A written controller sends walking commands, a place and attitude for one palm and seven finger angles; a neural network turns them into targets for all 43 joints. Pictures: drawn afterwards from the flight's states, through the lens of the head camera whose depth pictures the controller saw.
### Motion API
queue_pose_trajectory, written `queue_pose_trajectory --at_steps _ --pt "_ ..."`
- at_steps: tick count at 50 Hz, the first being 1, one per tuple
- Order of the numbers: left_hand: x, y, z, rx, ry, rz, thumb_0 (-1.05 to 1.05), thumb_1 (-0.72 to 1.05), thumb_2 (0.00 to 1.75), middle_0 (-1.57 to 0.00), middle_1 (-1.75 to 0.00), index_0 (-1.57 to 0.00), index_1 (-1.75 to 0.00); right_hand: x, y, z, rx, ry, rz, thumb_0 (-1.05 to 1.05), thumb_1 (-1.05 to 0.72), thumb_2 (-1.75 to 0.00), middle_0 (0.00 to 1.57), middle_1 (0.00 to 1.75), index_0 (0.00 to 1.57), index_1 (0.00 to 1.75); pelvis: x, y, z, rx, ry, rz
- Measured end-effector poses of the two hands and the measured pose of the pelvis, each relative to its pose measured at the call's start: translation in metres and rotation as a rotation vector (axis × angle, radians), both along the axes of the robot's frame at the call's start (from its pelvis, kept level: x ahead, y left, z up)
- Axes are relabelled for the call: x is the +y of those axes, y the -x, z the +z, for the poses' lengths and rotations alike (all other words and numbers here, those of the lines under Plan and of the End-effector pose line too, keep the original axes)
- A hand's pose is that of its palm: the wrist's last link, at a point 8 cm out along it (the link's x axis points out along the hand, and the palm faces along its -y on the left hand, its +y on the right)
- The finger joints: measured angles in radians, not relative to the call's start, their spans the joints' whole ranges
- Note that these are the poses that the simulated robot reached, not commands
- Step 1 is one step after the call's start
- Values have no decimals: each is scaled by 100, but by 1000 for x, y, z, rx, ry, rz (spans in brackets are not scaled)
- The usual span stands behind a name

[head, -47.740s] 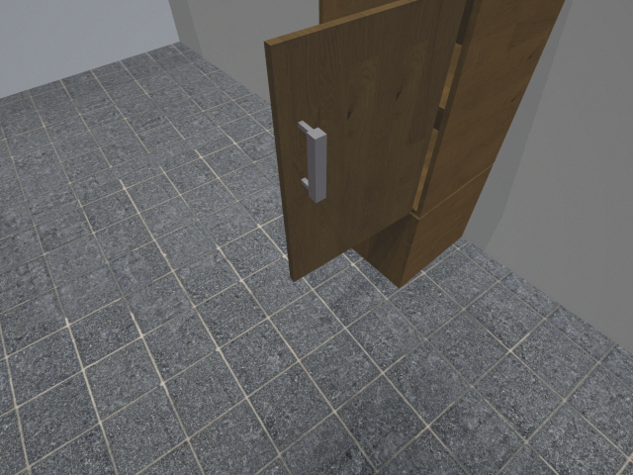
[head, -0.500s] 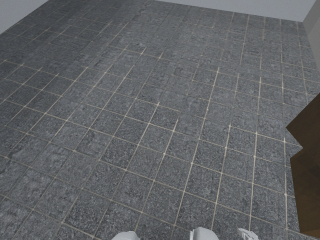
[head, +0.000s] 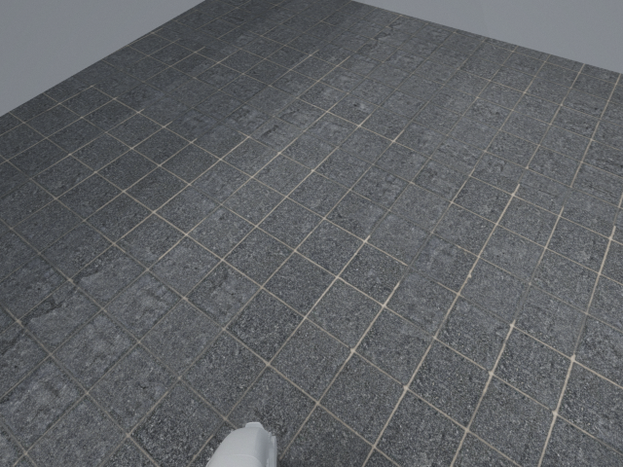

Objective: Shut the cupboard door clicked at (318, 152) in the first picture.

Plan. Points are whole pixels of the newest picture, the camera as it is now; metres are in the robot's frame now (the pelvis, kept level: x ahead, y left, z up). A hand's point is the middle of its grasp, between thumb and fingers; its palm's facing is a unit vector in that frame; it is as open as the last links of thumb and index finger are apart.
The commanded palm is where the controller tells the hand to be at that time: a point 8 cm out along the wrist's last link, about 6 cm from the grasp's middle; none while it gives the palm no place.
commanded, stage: turn to face it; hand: left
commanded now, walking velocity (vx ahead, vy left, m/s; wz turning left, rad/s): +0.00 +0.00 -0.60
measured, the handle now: out of the picture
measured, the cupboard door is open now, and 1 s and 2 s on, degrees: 34 34 34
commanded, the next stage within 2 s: none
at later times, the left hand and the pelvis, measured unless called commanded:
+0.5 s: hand out of the picture +0.12 +0.19 -0.18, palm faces -0.09 -0.97 -0.23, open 7.4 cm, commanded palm none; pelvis +0.06 +0.00 -0.02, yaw -11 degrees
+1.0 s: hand (211, 370) +0.27 +0.19 -0.17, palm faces -0.43 -0.88 -0.21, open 7.4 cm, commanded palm none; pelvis +0.08 +0.04 +0.00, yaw -29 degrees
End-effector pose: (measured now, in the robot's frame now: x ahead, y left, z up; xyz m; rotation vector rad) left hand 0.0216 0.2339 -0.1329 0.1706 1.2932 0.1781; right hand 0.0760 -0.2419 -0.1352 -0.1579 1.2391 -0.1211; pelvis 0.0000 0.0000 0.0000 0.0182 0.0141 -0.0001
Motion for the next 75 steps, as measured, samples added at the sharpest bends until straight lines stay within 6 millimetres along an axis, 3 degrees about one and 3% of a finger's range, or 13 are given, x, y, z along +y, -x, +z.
queue_pose_trajectory --at_steps 6,9,13,19,27,34,39,44,53,59,64,70,75 --pt "18 18 -30 112 31 79 1 92 90 -20 -30 -21 -30 29 -84 -4 -130 36 114 1 -91 -90 20 29 20 30 20 -32 -21 -13 39 11" --pt "24 13 -34 151 27 78 1 91 90 -20 -30 -20 -30 43 -100 1 -168 45 121 0 -91 -90 20 29 20 30 24 -39 -20 -33 29 -12" --pt "25 -8 -27 144 42 57 1 91 90 -20 -30 -20 -30 53 -101 7 -170 33 92 0 -91 -90 20 29 20 30 27 -45 -12 -39 38 -44" --pt "21 -51 -15 90 41 -19 1 91 90 -20 -30 -20 -30 44 -75 3 -117 4 -17 0 -90 -90 21 30 21 30 22 -51 -5 -31 54 -112" --pt "4 -110 -12 -5 -26 -157 1 91 90 -20 -30 -20 -30 -14 -14 -24 -24 28 -210 0 -91 -90 21 30 21 30 -1 -56 -20 -15 27 -210" --pt "-3 -147 -2 -20 -34 -263 1 91 90 -20 -30 -20 -30 -33 18 -4 15 90 -316 1 -91 -90 20 29 20 30 -1 -62 -7 -1 16 -294" --pt "0 -179 -6 -36 -12 -345 1 90 90 -20 -30 -21 -30 -23 23 9 -15 116 -372 1 -91 -90 20 29 20 30 11 -68 -6 5 17 -356" --pt "8 -219 -20 -59 16 -415 1 90 90 -20 -30 -21 -30 1 27 11 -56 151 -411 1 -91 -90 20 29 20 30 31 -76 -14 9 34 -424" --pt "-15 -278 1 -119 43 -572 1 91 90 -20 -30 -20 -30 43 76 19 21 113 -522 1 -90 -90 21 30 21 30 41 -76 1 7 73 -541" --pt "-56 -296 9 -159 42 -692 1 91 90 -20 -30 -20 -30 50 123 4 61 70 -642 1 -90 -90 21 30 21 30 33 -68 -4 9 67 -617" --pt "-82 -292 6 -197 26 -769 1 91 90 -20 -30 -20 -30 42 156 -16 99 56 -724 1 -90 -90 21 30 21 30 26 -59 -17 6 52 -671" --pt "-80 -274 0 -113 24 -805 1 90 90 -20 -30 -21 -30 36 153 -2 51 93 -776 1 -91 -90 20 29 20 30 31 -61 -9 2 35 -737" --pt "-70 -279 -16 -55 44 -834 1 90 90 -21 -30 -21 -30 42 137 8 -12 141 -805 1 -91 -90 20 29 20 30 42 -73 -13 13 33 -800"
